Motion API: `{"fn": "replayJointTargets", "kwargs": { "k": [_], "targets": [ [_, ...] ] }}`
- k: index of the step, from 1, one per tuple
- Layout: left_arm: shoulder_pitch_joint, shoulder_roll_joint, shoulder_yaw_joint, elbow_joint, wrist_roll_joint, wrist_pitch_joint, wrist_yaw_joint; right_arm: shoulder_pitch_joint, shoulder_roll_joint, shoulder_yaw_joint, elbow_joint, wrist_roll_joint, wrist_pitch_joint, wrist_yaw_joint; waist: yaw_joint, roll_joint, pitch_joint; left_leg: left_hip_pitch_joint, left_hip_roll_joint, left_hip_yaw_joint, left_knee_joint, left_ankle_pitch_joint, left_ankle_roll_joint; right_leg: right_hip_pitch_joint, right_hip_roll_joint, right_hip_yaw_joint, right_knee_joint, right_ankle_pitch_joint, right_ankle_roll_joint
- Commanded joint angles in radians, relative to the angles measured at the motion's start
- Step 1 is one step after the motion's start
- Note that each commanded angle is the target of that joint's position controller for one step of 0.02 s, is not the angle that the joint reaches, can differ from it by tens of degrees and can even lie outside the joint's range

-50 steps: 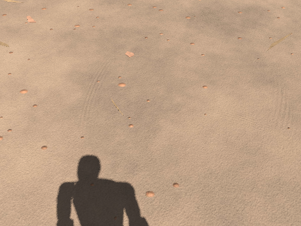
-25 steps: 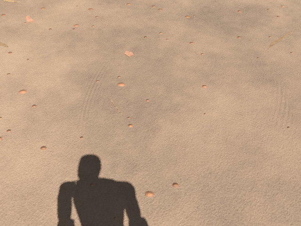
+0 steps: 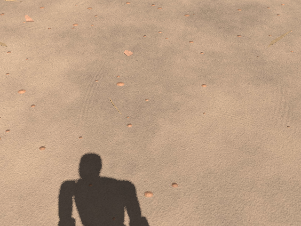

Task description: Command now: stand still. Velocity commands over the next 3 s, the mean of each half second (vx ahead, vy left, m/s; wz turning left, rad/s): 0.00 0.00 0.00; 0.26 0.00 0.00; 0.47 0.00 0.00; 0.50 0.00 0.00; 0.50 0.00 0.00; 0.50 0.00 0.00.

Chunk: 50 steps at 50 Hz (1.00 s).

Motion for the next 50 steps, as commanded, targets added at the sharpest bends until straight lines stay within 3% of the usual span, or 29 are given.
{"fn": "replayJointTargets", "kwargs": {
  "k": [1,27,28,30,32,33,35,38,43,45,46,47,48,49,50],
  "targets": [
    [0.102,0.057,0.008,0.003,0.000,-0.002,0.002,0.090,-0.058,-0.007,0.002,0.000,-0.002,-0.002,0.000,-0.002,0.081,-0.022,0.108,-0.104,-0.060,0.118,0.023,-0.057,-0.127,0.119,-0.083,0.121,-0.015],
    [0.106,0.057,0.009,-0.004,-0.001,-0.008,0.002,0.091,-0.054,-0.007,0.010,0.001,0.001,-0.003,0.000,-0.002,0.082,-0.012,0.112,-0.095,-0.049,0.130,0.011,-0.040,-0.127,0.123,-0.090,0.170,-0.020],
    [0.114,0.055,0.009,-0.002,0.000,-0.008,0.001,0.094,-0.049,-0.006,0.012,0.000,0.002,-0.003,0.003,-0.004,0.064,-0.008,0.103,-0.089,-0.051,0.080,0.012,-0.031,-0.120,0.124,-0.104,0.091,-0.023],
    [0.129,0.096,0.027,-0.003,0.000,0.000,0.000,0.080,-0.060,-0.013,0.000,-0.007,0.005,-0.001,0.016,-0.044,0.085,-0.064,0.050,-0.043,0.020,-0.091,0.021,-0.036,-0.117,0.163,-0.137,-0.171,-0.051],
    [0.190,0.146,0.052,0.004,0.000,0.013,-0.003,0.029,-0.062,-0.020,-0.038,-0.024,0.007,0.011,0.051,-0.120,0.153,-0.242,-0.008,0.039,0.194,-0.263,0.030,-0.027,-0.218,0.315,-0.228,-0.517,-0.130],
    [0.214,0.156,0.061,0.007,0.002,0.015,-0.006,-0.006,-0.051,-0.019,-0.064,-0.037,0.004,0.020,0.067,-0.136,0.202,-0.316,0.008,0.064,0.276,-0.267,0.035,-0.039,-0.291,0.395,-0.274,-0.592,-0.172],
    [0.238,0.149,0.067,0.011,0.017,0.006,-0.011,-0.077,-0.063,-0.027,-0.115,-0.038,-0.010,0.034,0.075,-0.106,0.244,-0.442,0.065,0.028,0.443,-0.270,0.043,-0.028,-0.365,0.473,-0.322,-0.522,-0.226],
    [0.195,0.154,0.070,-0.010,0.016,-0.023,-0.014,-0.086,-0.077,-0.043,-0.146,-0.028,-0.038,0.053,0.035,-0.042,0.184,-0.485,0.093,0.004,0.459,-0.192,0.039,0.052,-0.334,0.381,-0.303,-0.314,-0.205],
    [0.167,0.174,0.072,-0.027,0.012,-0.050,-0.018,-0.132,-0.083,-0.059,-0.200,-0.013,-0.042,0.067,0.016,-0.105,0.150,-0.283,0.056,0.063,0.269,-0.107,0.038,-0.041,-0.268,0.226,-0.239,-0.159,-0.170],
    [0.137,0.185,0.075,-0.035,0.007,-0.053,-0.024,-0.053,-0.082,-0.066,-0.184,-0.009,-0.046,0.066,-0.030,-0.092,0.141,-0.097,0.019,0.107,0.171,-0.040,0.043,-0.141,-0.243,0.177,-0.154,-0.123,-0.154],
    [0.130,0.184,0.074,-0.038,0.008,-0.056,-0.027,0.039,-0.098,-0.077,-0.152,-0.009,-0.051,0.062,-0.068,-0.067,0.113,0.040,-0.014,0.121,0.132,-0.055,0.046,-0.197,-0.212,0.143,-0.056,-0.036,-0.139],
    [0.126,0.158,0.064,-0.043,0.013,-0.063,-0.033,0.179,-0.140,-0.098,-0.110,-0.013,-0.063,0.053,-0.127,0.010,0.047,0.219,0.026,0.050,0.075,-0.094,0.061,-0.268,-0.155,0.074,0.147,0.059,-0.110],
    [0.106,0.077,0.042,-0.095,0.000,-0.068,-0.044,0.327,-0.258,-0.126,-0.093,-0.028,-0.071,0.040,-0.171,0.273,-0.023,0.365,0.310,-0.395,-0.148,-0.396,0.143,-0.466,-0.021,-0.061,0.532,-0.090,-0.041],
    [0.094,0.127,0.058,-0.120,0.019,-0.067,-0.054,0.362,-0.264,-0.127,-0.065,-0.021,-0.054,0.041,-0.140,0.283,-0.019,0.323,0.412,-0.718,-0.291,-0.555,0.213,-0.584,0.019,0.018,0.767,-0.273,-0.055],
    [0.050,0.136,0.063,-0.137,0.030,-0.061,-0.062,0.213,-0.233,-0.114,-0.105,-0.020,-0.047,0.041,-0.063,0.149,0.069,0.214,0.406,-0.626,-0.271,-0.589,0.204,-0.626,-0.064,0.071,0.859,-0.188,-0.071]
  ]
}}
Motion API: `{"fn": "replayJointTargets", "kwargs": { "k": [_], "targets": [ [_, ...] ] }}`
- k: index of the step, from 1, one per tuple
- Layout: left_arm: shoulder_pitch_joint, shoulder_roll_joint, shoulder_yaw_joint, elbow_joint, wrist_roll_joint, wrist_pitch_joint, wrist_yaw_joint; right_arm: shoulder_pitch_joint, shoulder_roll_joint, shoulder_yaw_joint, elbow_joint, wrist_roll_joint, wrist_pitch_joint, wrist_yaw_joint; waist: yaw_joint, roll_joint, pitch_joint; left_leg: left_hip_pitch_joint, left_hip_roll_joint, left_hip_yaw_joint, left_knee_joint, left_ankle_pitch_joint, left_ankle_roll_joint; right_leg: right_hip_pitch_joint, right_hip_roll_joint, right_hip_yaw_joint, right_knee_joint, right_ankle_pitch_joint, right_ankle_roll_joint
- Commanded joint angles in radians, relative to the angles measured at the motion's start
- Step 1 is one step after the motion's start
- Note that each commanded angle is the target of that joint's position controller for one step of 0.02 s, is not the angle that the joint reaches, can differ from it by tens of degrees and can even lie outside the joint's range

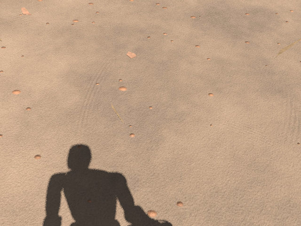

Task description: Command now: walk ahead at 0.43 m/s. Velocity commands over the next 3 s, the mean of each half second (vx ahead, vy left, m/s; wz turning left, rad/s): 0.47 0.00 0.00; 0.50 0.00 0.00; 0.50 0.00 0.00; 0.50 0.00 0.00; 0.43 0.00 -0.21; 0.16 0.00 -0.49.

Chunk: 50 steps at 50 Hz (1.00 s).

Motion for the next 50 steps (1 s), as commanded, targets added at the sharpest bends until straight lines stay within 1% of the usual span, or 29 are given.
{"fn": "replayJointTargets", "kwargs": {
  "k": [1,2,3,4,6,9,12,16,17,19,20,21,22,23,24,25,26,27,28,29,31,33,35,39,43,46,48,49,50],
  "targets": [
    [-0.103,0.044,0.006,-0.121,0.011,-0.023,-0.026,0.219,-0.130,-0.025,0.033,0.004,0.013,-0.002,-0.052,0.106,0.103,0.279,0.355,-0.606,-0.469,-0.413,0.143,-0.547,-0.041,0.042,0.380,0.119,-0.048],
    [-0.107,0.028,0.007,-0.119,0.002,-0.026,-0.029,0.171,-0.113,-0.017,0.020,0.006,0.004,0.000,-0.018,0.078,0.107,0.224,0.308,-0.494,-0.480,-0.261,0.119,-0.496,-0.064,0.045,0.331,0.183,-0.041],
    [-0.095,0.026,0.010,-0.116,0.007,-0.019,-0.030,0.163,-0.083,-0.005,0.022,0.008,-0.005,-0.003,0.004,0.081,0.098,0.202,0.271,-0.411,-0.482,-0.141,0.103,-0.456,-0.075,0.040,0.292,0.208,-0.028],
    [-0.084,0.022,0.012,-0.109,0.010,-0.009,-0.032,0.177,-0.064,0.003,0.030,0.008,-0.013,-0.007,0.013,0.088,0.085,0.205,0.241,-0.342,-0.479,-0.034,0.094,-0.434,-0.073,0.027,0.277,0.231,-0.018],
    [-0.118,0.031,0.019,-0.122,0.008,0.007,-0.035,0.240,-0.062,0.009,0.055,0.010,-0.024,-0.014,0.015,0.098,0.083,0.244,0.220,-0.267,-0.471,0.142,0.097,-0.468,-0.066,0.001,0.249,0.269,-0.005],
    [-0.254,0.027,0.019,-0.168,0.007,0.018,-0.038,0.304,-0.066,0.017,0.073,0.008,-0.028,-0.016,-0.005,0.104,0.103,0.286,0.209,-0.207,-0.467,0.307,0.108,-0.556,-0.064,-0.029,0.167,0.329,0.014],
    [-0.415,0.016,0.011,-0.228,0.001,0.016,-0.040,0.324,-0.059,0.026,0.074,0.007,-0.032,-0.016,-0.029,0.115,0.127,0.285,0.186,-0.152,-0.464,0.431,0.111,-0.542,-0.042,-0.064,-0.022,0.397,0.025],
    [-0.517,0.023,0.006,-0.269,-0.008,0.012,-0.039,0.353,-0.081,0.023,0.087,0.007,-0.038,-0.024,-0.045,0.139,0.133,0.335,0.199,-0.117,-0.450,0.557,0.108,-0.442,-0.004,-0.101,-0.214,0.436,-0.006],
    [-0.521,0.030,0.008,-0.274,-0.008,0.010,-0.037,0.351,-0.086,0.021,0.091,0.006,-0.039,-0.025,-0.039,0.140,0.130,0.363,0.209,-0.113,-0.434,0.606,0.109,-0.421,0.004,-0.103,-0.239,0.424,-0.023],
    [-0.467,0.053,0.019,-0.265,-0.006,0.002,-0.027,0.324,-0.106,0.016,0.090,0.002,-0.040,-0.029,-0.003,0.143,0.091,0.417,0.220,-0.092,-0.334,0.843,0.098,-0.327,0.041,-0.114,-0.269,0.366,-0.061],
    [-0.383,0.071,0.030,-0.241,-0.006,-0.003,-0.020,0.311,-0.121,0.011,0.090,-0.002,-0.037,-0.032,0.034,0.149,0.042,0.439,0.220,-0.082,-0.228,0.965,0.089,-0.242,0.069,-0.117,-0.275,0.326,-0.080],
    [-0.242,0.089,0.043,-0.194,-0.006,-0.011,-0.012,0.297,-0.132,0.006,0.090,-0.003,-0.030,-0.032,0.091,0.138,-0.031,0.433,0.204,-0.068,-0.059,0.995,0.077,-0.100,0.097,-0.124,-0.321,0.326,-0.098],
    [-0.088,0.122,0.060,-0.144,0.009,-0.018,-0.004,0.290,-0.130,0.007,0.084,0.004,-0.026,-0.029,0.150,0.116,-0.112,0.312,0.171,-0.051,0.155,0.835,0.064,0.121,0.050,-0.076,-0.361,0.336,-0.121],
    [0.051,0.218,0.086,-0.128,0.034,-0.021,0.004,0.335,-0.059,0.022,0.055,0.026,-0.023,-0.019,0.162,-0.021,-0.245,0.053,0.082,-0.009,0.510,0.412,0.041,0.383,-0.220,0.261,-0.388,0.180,-0.193],
    [0.029,0.240,0.095,-0.126,0.015,-0.007,-0.009,0.402,-0.036,0.016,0.054,0.047,-0.022,-0.007,0.106,-0.167,-0.338,-0.202,-0.091,-0.092,0.818,-0.245,0.023,0.503,-0.397,0.735,-0.566,0.121,-0.308],
    [-0.108,0.210,0.085,-0.149,-0.007,-0.002,-0.015,0.292,-0.089,0.004,0.025,0.028,-0.017,-0.010,0.060,-0.032,-0.205,-0.293,-0.004,-0.174,0.838,-0.154,0.041,0.376,-0.347,0.629,-0.604,0.022,-0.263],
    [-0.188,0.138,0.065,-0.162,-0.014,-0.008,-0.018,0.197,-0.089,0.004,-0.001,0.017,-0.022,-0.007,0.048,0.027,-0.081,-0.302,0.035,-0.166,0.784,-0.071,0.043,0.223,-0.317,0.493,-0.635,0.054,-0.230],
    [-0.219,0.089,0.050,-0.156,-0.008,-0.017,-0.018,0.173,-0.068,0.004,-0.003,0.013,-0.022,-0.005,0.013,0.068,-0.008,-0.261,0.071,-0.164,0.709,-0.027,0.044,0.103,-0.274,0.393,-0.669,0.153,-0.193],
    [-0.207,0.053,0.037,-0.138,-0.009,-0.025,-0.012,0.172,-0.057,0.002,-0.005,-0.005,-0.010,-0.002,-0.016,0.056,0.017,-0.214,0.093,-0.166,0.651,-0.014,0.037,0.031,-0.233,0.315,-0.682,0.237,-0.165],
    [-0.192,0.039,0.029,-0.126,-0.009,-0.032,-0.006,0.200,-0.033,0.006,0.005,-0.015,0.005,0.003,-0.038,0.039,0.021,-0.168,0.101,-0.162,0.614,-0.010,0.026,-0.012,-0.206,0.255,-0.692,0.292,-0.148],
    [-0.136,0.060,0.028,-0.106,-0.011,-0.046,0.000,0.188,-0.027,0.004,-0.003,-0.018,0.024,0.011,-0.051,0.025,0.030,-0.172,0.103,-0.140,0.566,0.004,0.009,-0.024,-0.184,0.194,-0.702,0.408,-0.147],
    [-0.102,0.092,0.030,-0.100,-0.012,-0.051,0.001,0.105,-0.041,0.002,-0.035,-0.017,0.036,0.017,-0.049,0.016,0.056,-0.244,0.117,-0.119,0.501,0.062,-0.009,-0.011,-0.172,0.149,-0.727,0.435,-0.146],
    [-0.063,0.094,0.026,-0.097,-0.014,-0.049,0.000,0.000,-0.057,0.001,-0.072,-0.013,0.041,0.021,-0.027,0.009,0.080,-0.318,0.127,-0.100,0.412,0.137,-0.026,0.024,-0.159,0.122,-0.745,0.468,-0.139],
    [0.008,0.088,0.016,-0.088,-0.015,-0.048,0.000,-0.163,-0.049,0.010,-0.126,0.001,0.037,0.026,0.015,-0.006,0.093,-0.330,0.102,-0.056,0.189,0.253,-0.040,0.092,-0.132,0.062,-0.735,0.608,-0.113],
    [0.076,0.094,0.013,-0.066,-0.010,-0.048,0.007,-0.269,-0.049,0.016,-0.161,0.005,0.029,0.026,0.049,-0.023,0.098,-0.323,0.066,-0.025,0.052,0.270,-0.017,0.213,-0.154,0.041,-0.700,0.710,-0.115],
    [0.071,0.110,0.017,-0.057,-0.001,-0.045,0.016,-0.286,-0.065,0.011,-0.179,0.003,0.018,0.023,0.033,-0.027,0.101,-0.293,0.044,-0.022,-0.013,0.189,0.021,0.300,-0.190,0.036,-0.638,0.842,-0.121],
    [0.035,0.132,0.024,-0.060,0.002,-0.043,0.022,-0.186,-0.087,-0.002,-0.153,0.001,0.009,0.013,-0.022,-0.040,0.046,-0.142,-0.010,-0.002,-0.048,0.106,0.058,0.313,-0.193,0.014,-0.506,1.102,-0.101],
    [0.019,0.141,0.026,-0.061,0.002,-0.038,0.021,-0.055,-0.104,-0.014,-0.110,-0.001,0.002,0.005,-0.077,-0.032,-0.021,-0.004,-0.043,0.008,-0.091,0.107,0.079,0.305,-0.176,-0.001,-0.358,1.164,-0.088],
    [0.003,0.135,0.024,-0.069,-0.005,-0.035,0.020,0.117,-0.135,-0.031,-0.054,-0.015,-0.008,-0.004,-0.146,-0.006,-0.112,0.230,-0.012,-0.025,-0.131,0.151,0.106,0.191,-0.140,-0.027,-0.153,1.040,-0.069]
  ]
}}
Over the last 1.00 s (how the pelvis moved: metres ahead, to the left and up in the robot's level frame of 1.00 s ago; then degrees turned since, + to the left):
0.12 0.05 -0.02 0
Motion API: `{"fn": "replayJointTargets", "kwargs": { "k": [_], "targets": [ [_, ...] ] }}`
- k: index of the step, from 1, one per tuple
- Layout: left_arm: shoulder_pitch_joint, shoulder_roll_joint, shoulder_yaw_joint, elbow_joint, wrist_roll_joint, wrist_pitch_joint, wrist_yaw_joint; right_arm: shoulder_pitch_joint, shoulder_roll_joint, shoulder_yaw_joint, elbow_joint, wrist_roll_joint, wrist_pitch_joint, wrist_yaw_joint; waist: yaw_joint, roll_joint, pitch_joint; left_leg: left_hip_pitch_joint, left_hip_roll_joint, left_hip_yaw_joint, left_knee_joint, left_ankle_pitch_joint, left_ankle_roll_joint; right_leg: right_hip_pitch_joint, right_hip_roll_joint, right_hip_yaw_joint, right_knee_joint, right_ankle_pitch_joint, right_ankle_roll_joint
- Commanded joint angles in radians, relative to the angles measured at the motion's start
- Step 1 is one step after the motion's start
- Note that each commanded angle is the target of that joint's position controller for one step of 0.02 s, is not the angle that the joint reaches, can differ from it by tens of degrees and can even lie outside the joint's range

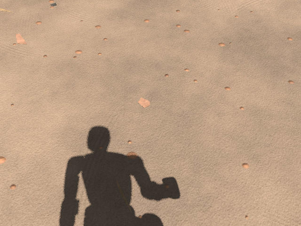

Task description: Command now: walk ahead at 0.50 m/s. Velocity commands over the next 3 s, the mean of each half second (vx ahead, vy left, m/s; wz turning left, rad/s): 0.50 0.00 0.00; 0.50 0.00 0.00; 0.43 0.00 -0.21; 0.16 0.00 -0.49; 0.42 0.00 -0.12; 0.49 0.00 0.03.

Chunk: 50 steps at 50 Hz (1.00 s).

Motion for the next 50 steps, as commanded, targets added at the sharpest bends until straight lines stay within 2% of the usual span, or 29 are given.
{"fn": "replayJointTargets", "kwargs": {
  "k": [1,2,3,4,5,6,7,8,9,11,13,18,23,25,26,27,28,29,30,31,32,33,34,35,36,39,42,45,50],
  "targets": [
    [0.028,0.088,0.009,-0.069,-0.033,-0.003,-0.003,0.506,-0.234,-0.078,0.092,-0.040,-0.022,-0.029,-0.217,0.074,-0.299,0.673,0.245,-0.326,-0.066,-0.098,0.130,-0.396,-0.134,-0.013,0.716,0.621,-0.059],
    [0.105,0.073,0.015,-0.067,-0.053,-0.003,-0.012,0.506,-0.267,-0.091,0.097,-0.019,-0.008,-0.016,-0.171,0.228,-0.404,0.810,0.434,-0.774,-0.211,-0.121,0.243,-0.650,0.041,0.040,1.027,-0.075,-0.039],
    [0.011,0.132,0.030,-0.081,-0.029,0.004,-0.009,0.382,-0.230,-0.080,0.077,0.006,0.000,-0.009,-0.130,0.075,-0.276,0.690,0.382,-0.673,-0.238,-0.197,0.203,-0.740,-0.037,0.141,1.065,0.000,-0.056],
    [-0.076,0.120,0.028,-0.107,-0.020,-0.001,-0.013,0.297,-0.164,-0.061,0.064,0.012,-0.004,-0.006,-0.114,0.028,-0.147,0.540,0.350,-0.541,-0.272,-0.178,0.173,-0.755,-0.074,0.137,1.019,0.079,-0.056],
    [-0.105,0.098,0.027,-0.110,-0.017,-0.001,-0.016,0.263,-0.116,-0.046,0.068,0.008,-0.011,-0.005,-0.083,-0.004,-0.072,0.424,0.302,-0.443,-0.311,-0.103,0.133,-0.723,-0.109,0.133,0.948,0.127,-0.056],
    [-0.116,0.088,0.030,-0.115,0.000,0.012,-0.021,0.262,-0.075,-0.031,0.085,0.011,-0.018,-0.009,-0.052,0.002,-0.040,0.350,0.243,-0.359,-0.334,-0.054,0.085,-0.678,-0.134,0.135,0.887,0.156,-0.052],
    [-0.071,0.062,0.026,-0.103,0.010,0.027,-0.027,0.279,-0.073,-0.028,0.097,0.011,-0.024,-0.015,-0.031,0.045,-0.044,0.312,0.237,-0.317,-0.344,-0.007,0.082,-0.632,-0.139,0.127,0.855,0.162,-0.041],
    [-0.071,0.059,0.026,-0.101,0.015,0.037,-0.030,0.315,-0.069,-0.024,0.111,0.011,-0.032,-0.017,-0.027,0.034,-0.035,0.306,0.222,-0.291,-0.345,0.088,0.079,-0.624,-0.140,0.119,0.843,0.167,-0.033],
    [-0.079,0.052,0.026,-0.107,0.017,0.045,-0.034,0.339,-0.090,-0.027,0.121,0.015,-0.038,-0.020,-0.019,0.044,-0.037,0.301,0.219,-0.269,-0.354,0.104,0.088,-0.636,-0.140,0.106,0.824,0.173,-0.022],
    [-0.159,0.068,0.029,-0.135,0.016,0.056,-0.041,0.366,-0.120,-0.030,0.125,0.015,-0.043,-0.022,-0.022,0.035,-0.010,0.309,0.204,-0.233,-0.384,0.104,0.087,-0.706,-0.156,0.089,0.769,0.233,-0.004],
    [-0.258,0.079,0.029,-0.169,0.012,0.061,-0.045,0.410,-0.120,-0.026,0.133,0.016,-0.041,-0.022,-0.043,0.038,0.014,0.338,0.192,-0.208,-0.402,0.133,0.081,-0.777,-0.169,0.073,0.692,0.303,0.012],
    [-0.442,0.066,0.016,-0.231,-0.001,0.056,-0.049,0.496,-0.114,-0.016,0.150,0.016,-0.040,-0.023,-0.089,0.053,0.033,0.417,0.168,-0.147,-0.396,0.264,0.059,-0.796,-0.143,0.025,0.444,0.427,0.026],
    [-0.551,0.075,0.011,-0.275,-0.003,0.044,-0.047,0.557,-0.124,-0.016,0.177,0.005,-0.037,-0.034,-0.115,0.067,0.050,0.563,0.208,-0.131,-0.347,0.380,0.073,-0.789,-0.108,0.002,0.297,0.403,-0.013],
    [-0.539,0.086,0.016,-0.281,-0.003,0.036,-0.044,0.539,-0.136,-0.020,0.180,0.001,-0.034,-0.040,-0.093,0.069,0.044,0.603,0.227,-0.120,-0.292,0.504,0.067,-0.739,-0.087,-0.005,0.254,0.335,-0.043],
    [-0.497,0.094,0.021,-0.271,-0.003,0.031,-0.040,0.519,-0.145,-0.022,0.178,0.000,-0.034,-0.043,-0.068,0.075,0.021,0.606,0.226,-0.107,-0.234,0.637,0.056,-0.666,-0.061,-0.017,0.234,0.294,-0.061],
    [-0.409,0.109,0.031,-0.244,-0.002,0.026,-0.032,0.505,-0.157,-0.026,0.178,-0.002,-0.031,-0.044,-0.031,0.081,-0.025,0.604,0.221,-0.097,-0.132,0.758,0.045,-0.557,-0.027,-0.028,0.214,0.264,-0.081],
    [-0.250,0.125,0.043,-0.190,0.003,0.018,-0.024,0.483,-0.161,-0.027,0.175,0.002,-0.026,-0.042,0.038,0.056,-0.106,0.567,0.188,-0.068,0.046,0.771,0.026,-0.374,0.001,-0.043,0.147,0.308,-0.103],
    [-0.075,0.180,0.063,-0.143,0.026,0.009,-0.014,0.475,-0.142,-0.019,0.156,0.013,-0.026,-0.039,0.097,0.015,-0.212,0.382,0.150,-0.048,0.288,0.532,0.009,-0.107,-0.116,0.081,0.142,0.288,-0.144],
    [0.035,0.293,0.093,-0.134,0.046,0.010,-0.011,0.573,-0.046,0.000,0.126,0.057,-0.025,-0.026,0.073,-0.203,-0.359,0.026,-0.020,0.011,0.703,-0.060,-0.042,0.191,-0.430,0.563,0.075,0.184,-0.277],
    [-0.036,0.273,0.090,-0.137,0.008,0.026,-0.023,0.546,-0.117,-0.022,0.134,0.034,-0.024,-0.025,0.046,-0.138,-0.361,-0.095,-0.060,-0.135,0.834,-0.395,-0.027,0.149,-0.457,0.761,-0.045,0.166,-0.291],
    [-0.160,0.226,0.075,-0.155,-0.011,0.029,-0.027,0.457,-0.125,-0.028,0.107,0.022,-0.021,-0.024,-0.004,-0.085,-0.192,-0.159,0.007,-0.157,0.837,-0.314,-0.020,-0.003,-0.423,0.592,-0.060,0.108,-0.255],
    [-0.224,0.157,0.056,-0.165,-0.012,0.022,-0.032,0.400,-0.112,-0.024,0.095,0.016,-0.025,-0.019,-0.021,-0.031,-0.098,-0.145,0.044,-0.155,0.778,-0.242,-0.020,-0.142,-0.379,0.480,-0.106,0.154,-0.223],
    [-0.248,0.121,0.045,-0.159,-0.010,0.016,-0.030,0.387,-0.094,-0.025,0.096,0.009,-0.020,-0.016,-0.051,-0.032,-0.049,-0.108,0.074,-0.150,0.713,-0.204,-0.023,-0.232,-0.328,0.390,-0.138,0.201,-0.183],
    [-0.245,0.091,0.034,-0.144,-0.014,0.010,-0.025,0.403,-0.080,-0.024,0.099,-0.006,-0.006,-0.012,-0.080,-0.053,-0.029,-0.058,0.092,-0.146,0.662,-0.186,-0.035,-0.299,-0.288,0.320,-0.160,0.256,-0.154],
    [-0.222,0.085,0.030,-0.131,-0.013,0.003,-0.021,0.420,-0.064,-0.022,0.107,-0.012,0.007,-0.005,-0.092,-0.061,-0.032,-0.027,0.095,-0.138,0.641,-0.172,-0.044,-0.321,-0.269,0.278,-0.169,0.302,-0.147],
    [-0.147,0.130,0.035,-0.104,-0.014,-0.013,-0.016,0.355,-0.068,-0.025,0.081,-0.013,0.029,0.005,-0.098,-0.055,-0.015,-0.088,0.109,-0.109,0.581,-0.108,-0.070,-0.312,-0.248,0.213,-0.196,0.409,-0.156],
    [-0.088,0.134,0.031,-0.094,-0.015,-0.011,-0.017,0.215,-0.085,-0.025,0.033,-0.007,0.036,0.009,-0.069,-0.058,0.018,-0.195,0.126,-0.088,0.465,-0.007,-0.095,-0.261,-0.234,0.182,-0.222,0.450,-0.151],
    [-0.037,0.130,0.025,-0.085,-0.016,-0.010,-0.016,0.103,-0.078,-0.018,-0.004,0.001,0.032,0.010,-0.042,-0.060,0.029,-0.212,0.112,-0.064,0.312,0.068,-0.107,-0.210,-0.218,0.146,-0.216,0.538,-0.138],
    [0.046,0.135,0.021,-0.056,-0.008,-0.009,-0.007,-0.033,-0.071,-0.006,-0.051,0.005,0.023,0.009,-0.001,-0.075,0.041,-0.199,0.069,-0.026,0.133,0.094,-0.082,-0.075,-0.240,0.116,-0.178,0.669,-0.142]
  ]
}}
Over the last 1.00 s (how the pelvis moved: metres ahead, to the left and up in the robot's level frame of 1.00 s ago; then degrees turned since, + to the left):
0.56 0.02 0.00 0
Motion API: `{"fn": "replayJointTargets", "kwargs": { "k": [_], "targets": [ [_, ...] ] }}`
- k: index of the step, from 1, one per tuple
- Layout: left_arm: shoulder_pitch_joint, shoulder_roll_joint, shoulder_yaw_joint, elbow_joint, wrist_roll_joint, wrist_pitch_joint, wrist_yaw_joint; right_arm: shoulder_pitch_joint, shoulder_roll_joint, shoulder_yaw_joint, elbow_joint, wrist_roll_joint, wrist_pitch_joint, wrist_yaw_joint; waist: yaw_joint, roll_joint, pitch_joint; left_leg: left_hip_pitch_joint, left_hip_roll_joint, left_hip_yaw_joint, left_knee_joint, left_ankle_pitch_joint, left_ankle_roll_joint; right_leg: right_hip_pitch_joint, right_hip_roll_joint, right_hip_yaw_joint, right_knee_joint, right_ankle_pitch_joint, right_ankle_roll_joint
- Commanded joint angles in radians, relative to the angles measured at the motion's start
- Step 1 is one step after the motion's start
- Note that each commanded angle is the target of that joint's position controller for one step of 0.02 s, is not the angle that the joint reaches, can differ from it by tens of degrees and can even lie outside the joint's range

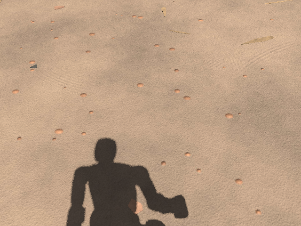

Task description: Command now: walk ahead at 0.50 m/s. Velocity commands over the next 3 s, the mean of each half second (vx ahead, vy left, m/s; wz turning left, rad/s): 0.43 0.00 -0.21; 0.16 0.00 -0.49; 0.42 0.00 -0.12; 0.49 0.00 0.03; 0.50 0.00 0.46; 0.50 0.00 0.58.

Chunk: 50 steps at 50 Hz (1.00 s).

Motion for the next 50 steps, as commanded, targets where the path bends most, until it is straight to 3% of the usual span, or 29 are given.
{"fn": "replayJointTargets", "kwargs": {
  "k": [1,3,5,6,7,8,9,10,11,12,14,15,19,22,25,27,30,31,32,33,34,35,36,37,39,40,43,45,50],
  "targets": [
    [0.083,0.136,0.021,-0.009,0.007,-0.006,0.011,-0.128,-0.044,-0.001,-0.090,0.002,-0.019,-0.001,0.009,-0.111,0.077,-0.039,-0.035,0.035,-0.081,-0.007,0.021,0.029,-0.294,0.119,-0.010,0.501,-0.109],
    [0.075,0.148,0.025,-0.003,0.012,-0.003,0.017,-0.130,-0.055,-0.004,-0.101,0.002,-0.028,-0.003,-0.007,-0.114,0.077,-0.009,-0.051,0.037,-0.123,-0.071,0.049,0.078,-0.317,0.115,0.036,0.599,-0.107],
    [0.038,0.166,0.030,-0.006,0.016,-0.001,0.021,-0.038,-0.073,-0.015,-0.078,0.002,-0.037,-0.012,-0.058,-0.126,0.029,0.142,-0.104,0.059,-0.163,-0.150,0.086,0.084,-0.317,0.092,0.158,0.848,-0.086],
    [0.022,0.174,0.032,-0.006,0.015,0.003,0.020,0.086,-0.090,-0.026,-0.037,0.000,-0.044,-0.020,-0.110,-0.120,-0.035,0.281,-0.138,0.073,-0.206,-0.150,0.107,0.074,-0.299,0.076,0.300,0.927,-0.073],
    [0.006,0.167,0.028,-0.014,0.007,0.005,0.018,0.261,-0.120,-0.042,0.020,-0.014,-0.054,-0.030,-0.180,-0.089,-0.129,0.520,-0.113,0.044,-0.247,-0.098,0.136,-0.036,-0.260,0.046,0.504,0.824,-0.053],
    [0.033,0.103,0.009,-0.051,-0.021,0.004,0.009,0.416,-0.217,-0.067,0.043,-0.043,-0.061,-0.041,-0.206,0.043,-0.264,0.824,0.147,-0.264,-0.266,-0.183,0.206,-0.321,-0.180,0.007,0.835,0.430,-0.022],
    [0.133,0.058,0.007,-0.046,-0.041,0.009,0.005,0.414,-0.268,-0.080,0.043,-0.033,-0.052,-0.029,-0.152,0.197,-0.353,0.967,0.359,-0.682,-0.392,-0.181,0.311,-0.593,-0.009,0.045,1.128,-0.312,-0.005],
    [0.026,0.143,0.030,-0.051,-0.015,0.019,0.010,0.307,-0.210,-0.068,0.027,-0.001,-0.043,-0.023,-0.125,0.017,-0.228,0.833,0.296,-0.594,-0.423,-0.294,0.256,-0.657,-0.086,0.156,1.166,-0.219,-0.023],
    [-0.043,0.130,0.030,-0.074,-0.011,0.015,0.003,0.207,-0.144,-0.048,0.009,0.005,-0.046,-0.021,-0.096,-0.006,-0.093,0.665,0.263,-0.445,-0.472,-0.291,0.217,-0.658,-0.123,0.153,1.117,-0.123,-0.024],
    [-0.064,0.108,0.028,-0.074,-0.009,0.018,0.000,0.163,-0.097,-0.035,0.008,0.002,-0.053,-0.018,-0.070,-0.023,-0.033,0.564,0.217,-0.342,-0.516,-0.243,0.174,-0.625,-0.156,0.149,1.061,-0.067,-0.024],
    [-0.034,0.080,0.029,-0.062,0.015,0.045,-0.013,0.172,-0.053,-0.019,0.031,0.007,-0.066,-0.030,-0.029,0.025,0.003,0.459,0.156,-0.191,-0.554,-0.148,0.120,-0.554,-0.181,0.142,1.002,-0.027,-0.007],
    [-0.036,0.072,0.030,-0.064,0.018,0.056,-0.018,0.202,-0.054,-0.018,0.042,0.008,-0.075,-0.033,-0.026,0.025,0.004,0.450,0.149,-0.157,-0.562,-0.097,0.116,-0.548,-0.180,0.137,0.998,-0.014,-0.002],
    [-0.120,0.066,0.035,-0.105,0.016,0.080,-0.019,0.250,-0.097,-0.022,0.050,0.012,-0.092,-0.047,-0.002,0.016,0.021,0.473,0.138,0.032,-0.495,0.470,0.107,-0.629,-0.169,0.086,0.933,0.064,0.030],
    [-0.227,0.054,0.024,-0.152,0.010,0.080,-0.026,0.248,-0.090,-0.014,0.044,0.014,-0.081,-0.057,-0.016,0.055,0.028,0.466,0.093,0.136,-0.464,0.534,0.087,-0.607,-0.151,0.028,0.731,0.171,0.038],
    [-0.303,0.045,0.012,-0.185,0.013,0.081,-0.030,0.285,-0.111,-0.017,0.052,0.018,-0.068,-0.072,-0.049,0.058,0.010,0.529,0.104,0.174,-0.415,0.573,0.088,-0.559,-0.120,-0.028,0.559,0.235,0.028],
    [-0.298,0.060,0.014,-0.196,0.021,0.080,-0.029,0.298,-0.123,-0.023,0.056,0.017,-0.057,-0.080,-0.049,0.066,-0.012,0.587,0.131,0.178,-0.350,0.612,0.094,-0.533,-0.104,-0.042,0.515,0.194,0.010],
    [-0.214,0.103,0.032,-0.188,0.030,0.074,-0.025,0.269,-0.149,-0.038,0.041,0.016,-0.038,-0.090,-0.014,0.074,-0.056,0.627,0.161,0.175,-0.154,0.711,0.095,-0.443,-0.057,-0.052,0.456,0.063,-0.042],
    [-0.153,0.116,0.041,-0.175,0.032,0.065,-0.021,0.256,-0.156,-0.042,0.032,0.017,-0.029,-0.088,0.014,0.047,-0.091,0.619,0.155,0.181,-0.011,0.658,0.082,-0.374,-0.038,-0.047,0.387,0.081,-0.064],
    [-0.081,0.158,0.056,-0.167,0.038,0.050,-0.012,0.252,-0.174,-0.050,0.021,0.021,-0.021,-0.082,0.065,-0.031,-0.140,0.542,0.114,0.198,0.219,0.455,0.034,-0.245,-0.078,0.029,0.267,0.322,-0.103],
    [-0.088,0.279,0.084,-0.179,0.032,0.043,-0.002,0.299,-0.107,-0.038,-0.025,0.013,-0.017,-0.073,0.004,-0.224,-0.208,0.299,-0.012,0.203,0.511,-0.361,-0.010,-0.048,-0.343,0.327,0.349,0.960,-0.187],
    [-0.073,0.326,0.104,-0.193,-0.010,0.067,0.002,0.336,-0.090,-0.033,-0.052,0.021,0.002,-0.068,0.004,-0.276,-0.338,0.109,-0.162,0.027,0.722,-0.669,-0.040,0.065,-0.487,0.631,0.276,1.022,-0.390],
    [-0.119,0.295,0.099,-0.217,-0.025,0.085,0.003,0.299,-0.099,-0.030,-0.048,0.006,0.014,-0.067,0.000,-0.117,-0.277,0.064,-0.089,-0.057,0.730,-0.616,-0.045,-0.023,-0.474,0.567,0.223,0.786,-0.376],
    [-0.189,0.233,0.083,-0.230,-0.020,0.096,0.009,0.226,-0.099,-0.031,-0.064,0.007,0.014,-0.066,-0.008,-0.068,-0.149,0.035,-0.068,-0.063,0.687,-0.541,-0.048,-0.153,-0.422,0.505,0.178,0.596,-0.336],
    [-0.227,0.190,0.068,-0.231,-0.012,0.104,0.014,0.188,-0.104,-0.035,-0.070,0.004,0.015,-0.069,-0.035,-0.026,-0.065,0.041,-0.045,-0.069,0.596,-0.477,-0.051,-0.246,-0.357,0.449,0.142,0.486,-0.274],
    [-0.248,0.167,0.061,-0.240,-0.007,0.107,0.018,0.207,-0.109,-0.038,-0.072,-0.018,0.039,-0.070,-0.061,-0.062,-0.068,0.107,-0.042,-0.070,0.502,-0.405,-0.056,-0.313,-0.279,0.376,0.122,0.414,-0.211],
    [-0.243,0.180,0.064,-0.244,-0.001,0.102,0.014,0.217,-0.099,-0.036,-0.073,-0.016,0.050,-0.069,-0.064,-0.068,-0.090,0.123,-0.054,-0.067,0.483,-0.390,-0.058,-0.313,-0.262,0.369,0.126,0.432,-0.199],
    [-0.232,0.216,0.075,-0.252,0.000,0.094,0.006,0.198,-0.096,-0.033,-0.091,-0.016,0.057,-0.051,-0.058,-0.096,-0.137,0.120,-0.043,-0.075,0.375,-0.341,-0.072,-0.300,-0.221,0.403,0.053,-0.013,-0.177],
    [-0.221,0.220,0.074,-0.255,0.003,0.097,0.005,0.155,-0.113,-0.035,-0.108,-0.018,0.057,-0.042,-0.042,-0.145,-0.110,0.090,-0.043,-0.069,0.299,-0.326,-0.083,-0.292,-0.221,0.449,-0.005,-0.228,-0.164],
    [-0.157,0.230,0.071,-0.233,0.006,0.086,0.000,0.112,-0.107,-0.030,-0.123,-0.015,0.036,-0.031,-0.013,-0.141,-0.087,0.093,-0.047,-0.056,0.141,-0.302,-0.077,-0.233,-0.250,0.485,-0.054,-0.296,-0.143]
  ]
}}
Over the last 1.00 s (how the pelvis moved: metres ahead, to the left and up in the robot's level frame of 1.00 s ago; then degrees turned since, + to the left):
0.54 -0.02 0.02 0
